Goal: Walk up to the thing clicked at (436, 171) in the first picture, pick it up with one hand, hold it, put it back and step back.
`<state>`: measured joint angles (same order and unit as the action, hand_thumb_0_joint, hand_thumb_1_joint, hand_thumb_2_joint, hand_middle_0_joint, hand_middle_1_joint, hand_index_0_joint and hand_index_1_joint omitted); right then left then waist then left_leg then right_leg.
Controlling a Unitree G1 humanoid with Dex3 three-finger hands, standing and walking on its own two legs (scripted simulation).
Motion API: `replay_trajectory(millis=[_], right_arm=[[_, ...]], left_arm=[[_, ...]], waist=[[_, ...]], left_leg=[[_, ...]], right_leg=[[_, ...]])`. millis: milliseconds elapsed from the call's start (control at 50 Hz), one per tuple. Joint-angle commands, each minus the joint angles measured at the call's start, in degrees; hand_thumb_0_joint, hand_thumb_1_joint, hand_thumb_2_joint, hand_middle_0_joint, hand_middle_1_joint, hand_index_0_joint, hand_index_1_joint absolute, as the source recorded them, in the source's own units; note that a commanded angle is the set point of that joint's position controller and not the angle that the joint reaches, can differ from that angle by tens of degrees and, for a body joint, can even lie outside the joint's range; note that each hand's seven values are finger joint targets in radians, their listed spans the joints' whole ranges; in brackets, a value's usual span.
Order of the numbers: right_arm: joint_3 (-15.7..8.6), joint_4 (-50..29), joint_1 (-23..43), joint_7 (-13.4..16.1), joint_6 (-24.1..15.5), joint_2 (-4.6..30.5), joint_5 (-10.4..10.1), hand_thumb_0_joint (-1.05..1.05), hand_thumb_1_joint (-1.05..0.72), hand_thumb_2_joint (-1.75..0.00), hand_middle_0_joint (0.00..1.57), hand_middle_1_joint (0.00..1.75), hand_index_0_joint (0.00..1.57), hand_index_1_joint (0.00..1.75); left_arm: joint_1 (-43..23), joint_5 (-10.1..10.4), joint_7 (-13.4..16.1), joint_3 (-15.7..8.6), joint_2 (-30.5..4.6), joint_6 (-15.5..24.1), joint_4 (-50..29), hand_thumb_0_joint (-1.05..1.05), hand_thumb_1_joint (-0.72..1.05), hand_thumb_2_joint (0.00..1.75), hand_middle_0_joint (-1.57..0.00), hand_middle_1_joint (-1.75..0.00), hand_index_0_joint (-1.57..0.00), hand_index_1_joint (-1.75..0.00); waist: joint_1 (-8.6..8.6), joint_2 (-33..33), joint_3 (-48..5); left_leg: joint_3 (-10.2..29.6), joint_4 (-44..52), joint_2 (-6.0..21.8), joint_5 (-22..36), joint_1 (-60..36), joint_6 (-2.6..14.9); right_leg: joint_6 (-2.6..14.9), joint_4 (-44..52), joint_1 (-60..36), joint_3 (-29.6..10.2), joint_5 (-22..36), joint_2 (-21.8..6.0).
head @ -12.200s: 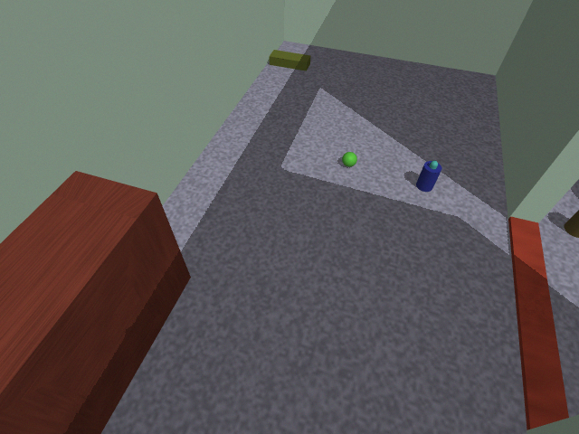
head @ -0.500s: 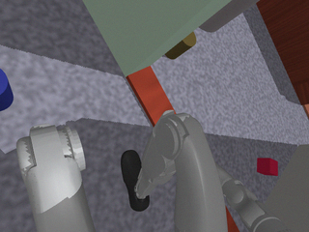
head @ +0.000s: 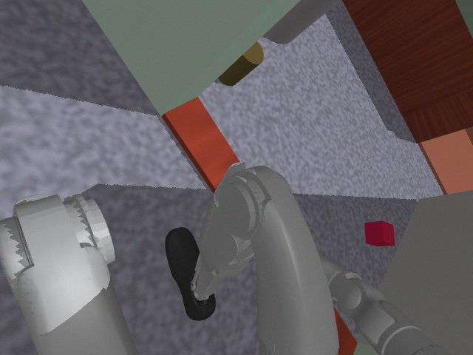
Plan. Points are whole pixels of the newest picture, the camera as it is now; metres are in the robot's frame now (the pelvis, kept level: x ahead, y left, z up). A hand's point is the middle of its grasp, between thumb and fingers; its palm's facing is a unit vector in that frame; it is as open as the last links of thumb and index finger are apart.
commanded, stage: rest palm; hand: left
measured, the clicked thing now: out of the picture +0.44 +0.30 -0.20
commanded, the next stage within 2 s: close in 0.02 s
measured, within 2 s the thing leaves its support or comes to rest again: leaves its support in 1.18 s
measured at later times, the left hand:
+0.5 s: hand out of the picture +0.42 +0.30 -0.18, palm faces +0.37 -0.93 +0.02, open 11.4 cm
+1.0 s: hand out of the picture +0.43 +0.31 -0.18, palm faces +0.41 -0.91 +0.00, open 10.9 cm
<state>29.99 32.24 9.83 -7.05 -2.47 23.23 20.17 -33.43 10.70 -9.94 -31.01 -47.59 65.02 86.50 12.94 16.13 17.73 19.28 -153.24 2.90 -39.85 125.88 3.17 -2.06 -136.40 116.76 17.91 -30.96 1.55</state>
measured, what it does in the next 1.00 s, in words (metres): stands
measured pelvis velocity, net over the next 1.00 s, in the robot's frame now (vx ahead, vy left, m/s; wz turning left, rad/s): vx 0.00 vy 0.00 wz -0.02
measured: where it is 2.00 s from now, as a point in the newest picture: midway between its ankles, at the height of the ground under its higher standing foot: (144, 319)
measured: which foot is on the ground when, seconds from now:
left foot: down 0.00-1.00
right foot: down 0.00-1.00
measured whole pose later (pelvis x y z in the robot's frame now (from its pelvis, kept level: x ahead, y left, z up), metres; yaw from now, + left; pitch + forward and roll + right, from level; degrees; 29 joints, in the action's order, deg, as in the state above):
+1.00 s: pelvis +0.00 +0.00 +0.00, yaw -1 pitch +10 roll -19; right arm 31.8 30.9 10.0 -7.3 1.4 22.2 21.1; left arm -36.8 7.0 -2.3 -31.2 -51.4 62.8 83.2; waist 13.5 17.5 20.6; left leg 20.8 -153.2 3.3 -41.4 125.8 2.6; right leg -2.2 -135.3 117.0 18.9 -31.3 2.4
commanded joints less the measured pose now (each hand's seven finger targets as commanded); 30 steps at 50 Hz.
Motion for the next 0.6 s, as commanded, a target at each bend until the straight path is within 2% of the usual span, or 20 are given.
replay_trajectory(millis=[0,40,100,140,180,200,240,300,360,460,520,540,580], right_arm=[[-6.43,-2.07,0.27,1.31,0.70,20.29,0.24,0.00,-0.89,-0.90,0.20,0.30,0.20,0.30],[-6.14,-2.32,0.47,1.35,1.19,20.68,0.41,0.00,-0.89,-0.90,0.20,0.30,0.20,0.30],[-5.88,-2.14,0.60,1.55,1.67,20.70,0.86,0.00,-0.89,-0.90,0.20,0.30,0.20,0.30],[-5.60,-2.15,0.65,1.54,1.87,20.72,1.02,0.00,-0.87,-0.90,0.20,0.30,0.20,0.30],[-5.61,-1.83,0.18,1.53,2.16,21.15,1.15,0.00,-0.87,-0.90,0.20,0.30,0.20,0.30],[-5.48,-1.74,0.24,1.46,2.20,20.95,1.19,0.00,-0.87,-0.90,0.20,0.30,0.20,0.30],[-5.50,-1.45,0.06,1.45,2.10,20.99,1.09,0.00,-0.87,-0.90,0.20,0.30,0.20,0.30],[-5.71,-1.11,-0.12,1.52,2.34,21.18,0.93,0.00,-0.87,-0.90,0.20,0.30,0.20,0.30],[-5.57,-0.86,-0.18,1.47,2.65,21.18,0.96,0.00,-0.87,-0.89,0.20,0.30,0.20,0.30],[-4.94,-1.78,0.39,1.32,3.22,20.70,0.90,0.00,-0.86,-0.89,0.20,0.30,0.20,0.30],[-4.81,-2.21,0.31,1.30,3.44,20.76,0.96,0.00,-0.86,-0.90,0.20,0.30,0.20,0.30],[-4.76,-2.03,0.60,1.25,3.49,20.55,0.97,0.00,-0.86,-0.90,0.20,0.30,0.20,0.30],[-4.73,-1.94,0.10,1.31,3.68,20.43,1.06,0.00,-0.87,-0.90,0.20,0.30,0.20,0.30]], left_arm=[[-8.24,0.11,2.26,-2.79,-12.16,5.29,-6.52,0.00,-0.57,0.17,-0.09,-0.11,-0.09,-0.12],[-7.85,-0.62,3.24,-3.25,-13.68,5.86,-6.19,0.00,-0.52,0.21,-0.12,-0.13,-0.11,-0.15],[-7.86,-1.76,3.94,-2.48,-13.53,6.25,-6.80,0.00,-0.49,0.24,-0.12,-0.15,-0.11,-0.17],[-8.37,-1.94,4.22,-2.53,-14.15,6.35,-7.91,0.00,-0.33,0.33,-0.28,-0.27,-0.27,-0.29],[-10.22,-1.71,4.41,-2.25,-13.94,6.62,-8.94,0.00,-0.17,0.39,-0.33,-0.33,-0.32,-0.34],[-10.52,-1.28,4.57,-1.77,-12.51,6.45,-8.37,0.00,-0.09,0.41,-0.35,-0.35,-0.34,-0.36],[-12.57,-1.27,4.80,-0.57,-11.89,6.24,-8.93,0.00,0.03,0.45,-0.39,-0.37,-0.38,-0.38],[-12.91,-1.92,4.34,0.74,-11.20,5.73,-7.91,0.00,0.14,0.51,-0.45,-0.42,-0.43,-0.43],[-12.60,-2.01,3.84,1.76,-10.44,5.26,-6.88,0.00,0.20,0.55,-0.49,-0.46,-0.47,-0.47],[-11.32,-1.56,5.26,-0.52,-12.30,4.61,-5.41,0.00,0.33,0.64,-0.58,-0.54,-0.56,-0.55],[-12.91,-1.22,6.66,-2.21,-13.87,4.80,-6.35,0.00,0.35,0.69,-0.63,-0.60,-0.61,-0.62],[-12.67,-1.60,6.91,-1.50,-13.76,4.73,-6.23,0.00,0.32,0.74,-0.67,-0.66,-0.65,-0.68],[-13.11,-1.89,7.39,-1.70,-13.51,4.68,-6.17,0.00,0.35,0.81,-0.76,-0.75,-0.73,-0.77]], waist=[[4.78,-28.18,-28.36],[4.64,-30.48,-27.81],[5.44,-32.52,-27.76],[5.74,-33.93,-28.79],[6.78,-34.71,-29.01],[7.41,-33.47,-29.40],[8.45,-33.34,-28.61],[9.09,-31.64,-27.71],[8.94,-31.84,-27.70],[7.14,-30.24,-27.44],[7.35,-30.38,-27.80],[7.25,-30.94,-27.31],[7.84,-31.19,-27.99]], left_leg=[[-1.68,21.49,2.17,0.04,-17.51,-4.03],[-1.15,22.36,2.53,0.68,-18.68,-4.50],[-1.01,22.27,2.97,3.64,-20.26,-4.79],[-0.87,22.09,3.11,5.15,-21.51,-5.07],[-0.25,22.32,3.29,5.59,-22.46,-5.18],[-0.22,21.63,3.17,5.58,-22.08,-5.01],[-0.21,21.55,3.14,4.99,-21.52,-4.88],[0.35,21.98,3.18,3.80,-21.40,-4.79],[0.90,22.25,3.27,4.72,-22.08,-5.00],[0.30,21.67,2.96,4.15,-19.90,-4.62],[-0.03,21.42,3.01,4.77,-20.07,-4.54],[-0.19,21.46,3.04,4.25,-19.63,-4.50],[-0.06,21.47,3.16,5.17,-20.28,-4.60]], right_leg=[[2.01,8.32,-13.35,2.63,1.10,3.24],[2.32,7.56,-12.73,2.87,1.37,3.33],[2.39,6.91,-13.29,2.92,3.83,3.44],[2.32,6.63,-13.60,2.98,5.08,3.48],[2.25,6.40,-13.76,3.31,5.75,3.42],[2.09,6.72,-14.09,3.37,6.11,3.48],[2.00,7.13,-13.72,3.43,6.04,3.42],[1.86,7.50,-12.77,3.77,5.25,3.26],[1.91,7.16,-12.49,3.83,5.76,3.26],[2.01,7.90,-13.82,3.61,5.08,3.60],[1.95,8.39,-14.63,3.49,5.39,3.69],[2.09,8.22,-14.23,3.30,5.09,3.79],[2.01,8.18,-14.78,3.48,5.82,3.80]])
